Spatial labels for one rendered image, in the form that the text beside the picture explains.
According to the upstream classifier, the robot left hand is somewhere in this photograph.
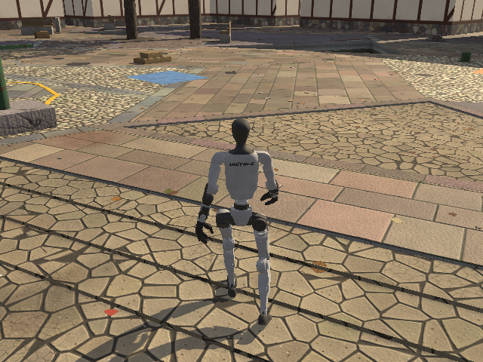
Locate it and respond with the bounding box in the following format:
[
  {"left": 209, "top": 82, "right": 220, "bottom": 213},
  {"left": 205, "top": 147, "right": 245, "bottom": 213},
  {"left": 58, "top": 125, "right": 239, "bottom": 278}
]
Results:
[{"left": 195, "top": 221, "right": 214, "bottom": 244}]

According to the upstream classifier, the right robot forearm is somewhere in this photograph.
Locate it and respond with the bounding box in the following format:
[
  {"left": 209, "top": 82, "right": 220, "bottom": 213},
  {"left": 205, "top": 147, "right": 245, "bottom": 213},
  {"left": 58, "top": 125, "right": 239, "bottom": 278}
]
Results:
[{"left": 269, "top": 179, "right": 278, "bottom": 198}]

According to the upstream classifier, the robot thigh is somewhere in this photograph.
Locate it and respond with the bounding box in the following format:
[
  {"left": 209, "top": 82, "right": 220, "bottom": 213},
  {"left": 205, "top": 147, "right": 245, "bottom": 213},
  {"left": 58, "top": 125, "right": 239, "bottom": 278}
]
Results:
[
  {"left": 251, "top": 212, "right": 270, "bottom": 274},
  {"left": 216, "top": 209, "right": 235, "bottom": 251}
]

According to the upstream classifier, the left robot upper arm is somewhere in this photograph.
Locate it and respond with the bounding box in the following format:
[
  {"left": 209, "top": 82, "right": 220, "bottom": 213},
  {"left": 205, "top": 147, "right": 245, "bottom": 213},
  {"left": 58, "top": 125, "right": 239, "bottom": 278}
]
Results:
[{"left": 206, "top": 152, "right": 226, "bottom": 195}]

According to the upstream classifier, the left robot thigh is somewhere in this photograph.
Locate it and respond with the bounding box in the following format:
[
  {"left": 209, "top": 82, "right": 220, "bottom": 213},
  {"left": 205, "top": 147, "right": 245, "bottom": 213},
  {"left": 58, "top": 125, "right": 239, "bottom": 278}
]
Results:
[{"left": 216, "top": 209, "right": 235, "bottom": 251}]

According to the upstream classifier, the right robot thigh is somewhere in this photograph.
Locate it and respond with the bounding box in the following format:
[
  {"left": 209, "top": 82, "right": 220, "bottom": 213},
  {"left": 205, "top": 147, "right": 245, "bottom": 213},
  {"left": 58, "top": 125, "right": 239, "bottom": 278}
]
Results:
[{"left": 251, "top": 212, "right": 270, "bottom": 274}]

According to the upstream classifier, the robot right hand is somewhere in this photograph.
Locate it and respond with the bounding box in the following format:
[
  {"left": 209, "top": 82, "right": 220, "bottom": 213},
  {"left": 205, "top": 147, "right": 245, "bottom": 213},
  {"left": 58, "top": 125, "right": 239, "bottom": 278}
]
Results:
[{"left": 260, "top": 192, "right": 278, "bottom": 205}]

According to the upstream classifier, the left robot forearm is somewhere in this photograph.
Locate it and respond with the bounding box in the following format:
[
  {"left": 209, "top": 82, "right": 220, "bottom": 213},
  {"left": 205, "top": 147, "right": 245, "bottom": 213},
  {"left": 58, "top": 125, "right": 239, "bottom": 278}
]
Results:
[{"left": 197, "top": 183, "right": 214, "bottom": 222}]

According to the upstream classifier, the right robot upper arm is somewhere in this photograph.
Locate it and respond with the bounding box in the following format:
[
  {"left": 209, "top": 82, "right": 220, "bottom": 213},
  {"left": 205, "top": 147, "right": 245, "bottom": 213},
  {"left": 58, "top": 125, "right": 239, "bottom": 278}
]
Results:
[{"left": 257, "top": 151, "right": 277, "bottom": 191}]

